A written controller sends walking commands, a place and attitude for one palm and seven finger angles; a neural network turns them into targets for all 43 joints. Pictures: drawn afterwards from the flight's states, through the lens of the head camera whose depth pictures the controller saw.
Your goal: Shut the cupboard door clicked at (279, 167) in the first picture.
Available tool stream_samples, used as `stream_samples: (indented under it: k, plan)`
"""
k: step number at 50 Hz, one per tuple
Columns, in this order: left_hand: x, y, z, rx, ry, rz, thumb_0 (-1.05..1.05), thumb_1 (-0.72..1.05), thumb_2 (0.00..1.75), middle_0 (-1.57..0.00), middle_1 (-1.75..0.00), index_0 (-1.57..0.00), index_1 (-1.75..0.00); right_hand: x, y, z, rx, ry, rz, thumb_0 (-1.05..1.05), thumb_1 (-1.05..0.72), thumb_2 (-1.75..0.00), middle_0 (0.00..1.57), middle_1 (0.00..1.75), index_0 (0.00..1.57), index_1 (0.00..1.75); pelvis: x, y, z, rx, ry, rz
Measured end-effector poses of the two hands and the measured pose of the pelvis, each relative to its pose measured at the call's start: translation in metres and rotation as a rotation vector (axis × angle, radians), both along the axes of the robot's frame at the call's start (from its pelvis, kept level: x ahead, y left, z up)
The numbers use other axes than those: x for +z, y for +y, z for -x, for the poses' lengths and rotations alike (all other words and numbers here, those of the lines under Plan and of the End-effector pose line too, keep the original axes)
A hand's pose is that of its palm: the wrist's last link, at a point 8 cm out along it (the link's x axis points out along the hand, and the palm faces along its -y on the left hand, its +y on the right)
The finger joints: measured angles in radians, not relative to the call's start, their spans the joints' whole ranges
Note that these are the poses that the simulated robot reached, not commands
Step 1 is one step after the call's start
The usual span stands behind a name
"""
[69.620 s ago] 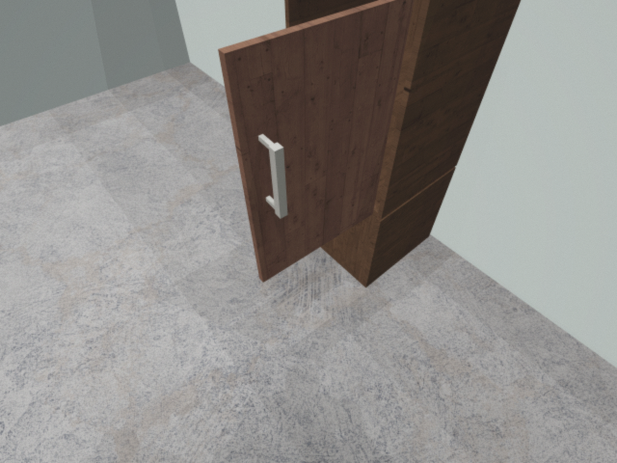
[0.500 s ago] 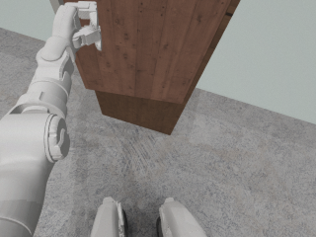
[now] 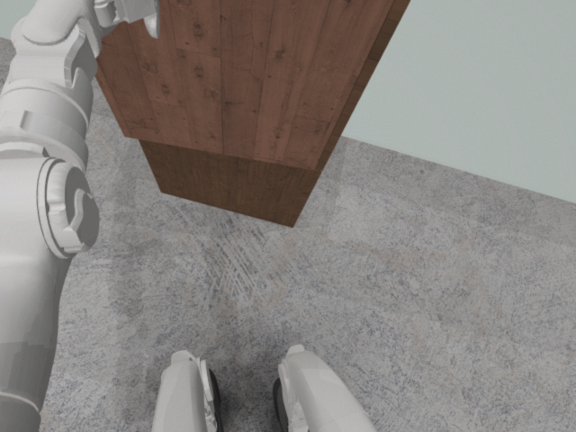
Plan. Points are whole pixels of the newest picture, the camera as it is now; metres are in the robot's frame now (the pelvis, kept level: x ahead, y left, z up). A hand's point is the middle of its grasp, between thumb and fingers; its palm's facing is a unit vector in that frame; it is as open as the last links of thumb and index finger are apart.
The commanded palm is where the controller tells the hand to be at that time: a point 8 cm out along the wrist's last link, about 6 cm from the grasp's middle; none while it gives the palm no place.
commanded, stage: pull the fist back off the door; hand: left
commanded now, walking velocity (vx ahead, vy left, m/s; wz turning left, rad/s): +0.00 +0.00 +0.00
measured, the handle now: out of the picture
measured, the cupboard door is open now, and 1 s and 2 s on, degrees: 6 2 2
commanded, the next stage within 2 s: draw the hand back to the body in 0.94 s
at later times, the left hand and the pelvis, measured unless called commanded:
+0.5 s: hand (180, 4) +0.60 +0.04 +0.13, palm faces +0.10 -0.99 -0.03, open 3.1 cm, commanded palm +0.56 +0.06 +0.13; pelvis +0.01 -0.01 +0.02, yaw +0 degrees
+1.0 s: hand (184, 60) +0.52 +0.04 +0.13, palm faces +0.10 -0.99 -0.04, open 3.1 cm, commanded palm +0.50 +0.08 +0.13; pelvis +0.04 -0.03 +0.05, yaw +3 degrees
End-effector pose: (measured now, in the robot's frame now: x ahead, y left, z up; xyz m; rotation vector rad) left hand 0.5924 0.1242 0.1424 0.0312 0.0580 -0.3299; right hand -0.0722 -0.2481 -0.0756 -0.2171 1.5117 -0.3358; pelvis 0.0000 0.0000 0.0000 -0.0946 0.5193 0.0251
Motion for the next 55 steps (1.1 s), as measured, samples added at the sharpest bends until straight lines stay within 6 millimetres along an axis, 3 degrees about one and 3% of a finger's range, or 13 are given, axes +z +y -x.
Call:
stream_samples:
  k: [5, 9, 13, 17, 22, 29, 35, 43, 50, 55]
  plan:
    - [0.000, -0.004, -0.004, 0.019, 0.011, 0.039, 0.01, 0.91, 0.96, -1.30, -1.50, -1.30, -1.50, -0.001, -0.006, -0.003, 0.020, -0.011, 0.028, 0.00, -0.91, -0.90, 0.20, 0.30, 0.21, 0.30, -0.004, -0.001, 0.003, 0.005, 0.011, 0.008]
    - [-0.007, -0.010, -0.005, 0.282, 0.035, 0.145, 0.01, 0.83, 0.93, -1.30, -1.50, -1.30, -1.50, -0.002, -0.002, -0.007, 0.067, -0.020, -0.006, 0.00, -0.91, -0.90, 0.20, 0.30, 0.20, 0.30, -0.007, -0.001, 0.003, 0.003, 0.030, 0.008]
    - [-0.009, -0.019, -0.001, 0.471, -0.027, 0.060, 0.00, 0.81, 0.90, -1.30, -1.50, -1.30, -1.50, -0.007, 0.006, -0.007, 0.081, -0.021, -0.073, 0.00, -0.91, -0.90, 0.20, 0.30, 0.20, 0.30, -0.009, -0.002, 0.003, 0.002, 0.042, 0.004]
    - [-0.011, -0.029, 0.002, 0.466, -0.075, -0.037, 0.00, 0.85, 0.91, -1.30, -1.50, -1.30, -1.50, -0.010, 0.017, -0.001, 0.031, -0.008, -0.130, 0.00, -0.91, -0.90, 0.20, 0.30, 0.20, 0.30, -0.005, -0.004, 0.001, -0.001, 0.033, -0.005]
    - [-0.017, -0.035, 0.009, 0.432, 0.004, -0.015, 0.01, 0.88, 0.90, -1.30, -1.50, -1.30, -1.50, -0.003, 0.027, 0.002, -0.011, 0.011, -0.177, 0.00, -0.91, -0.90, 0.20, 0.30, 0.20, 0.30, 0.010, -0.006, -0.006, -0.008, 0.005, -0.020]
    - [-0.007, -0.040, 0.023, 0.432, -0.038, -0.003, 0.02, 0.89, 0.90, -1.30, -1.50, -1.30, -1.50, 0.009, 0.019, -0.009, 0.001, 0.013, -0.202, 0.00, -0.91, -0.90, 0.20, 0.30, 0.20, 0.30, 0.028, -0.011, -0.022, -0.010, -0.036, -0.043]
    - [-0.013, -0.044, 0.041, 0.429, -0.032, 0.009, 0.02, 0.90, 0.90, -1.30, -1.50, -1.30, -1.50, 0.014, -0.005, -0.038, 0.036, -0.022, -0.173, 0.00, -0.91, -0.90, 0.20, 0.30, 0.20, 0.30, 0.037, -0.016, -0.033, -0.006, -0.070, -0.060]
    - [-0.018, -0.037, 0.076, 0.436, -0.078, 0.008, 0.02, 0.90, 0.90, -1.30, -1.50, -1.30, -1.50, 0.012, -0.030, -0.100, 0.110, -0.144, -0.141, 0.00, -0.91, -0.90, 0.20, 0.30, 0.20, 0.30, 0.044, -0.022, -0.039, -0.002, -0.117, -0.080]
    - [-0.013, -0.033, 0.097, 0.427, -0.080, -0.011, 0.02, 0.90, 0.90, -1.30, -1.50, -1.30, -1.50, 0.009, -0.034, -0.148, 0.169, -0.260, -0.136, 0.00, -0.91, -0.90, 0.20, 0.30, 0.20, 0.30, 0.047, -0.025, -0.036, 0.016, -0.155, -0.087]
    - [-0.004, -0.037, 0.095, 0.420, -0.076, -0.002, 0.02, 0.90, 0.90, -1.30, -1.50, -1.30, -1.50, 0.007, -0.031, -0.160, 0.182, -0.307, -0.134, 0.00, -0.91, -0.90, 0.20, 0.30, 0.20, 0.30, 0.046, -0.026, -0.029, 0.022, -0.158, -0.087]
